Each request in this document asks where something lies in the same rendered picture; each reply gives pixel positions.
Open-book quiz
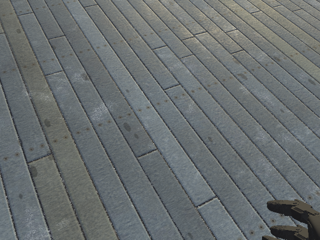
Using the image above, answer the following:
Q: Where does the robot right hand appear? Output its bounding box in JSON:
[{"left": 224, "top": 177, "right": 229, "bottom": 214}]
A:
[{"left": 262, "top": 199, "right": 320, "bottom": 240}]

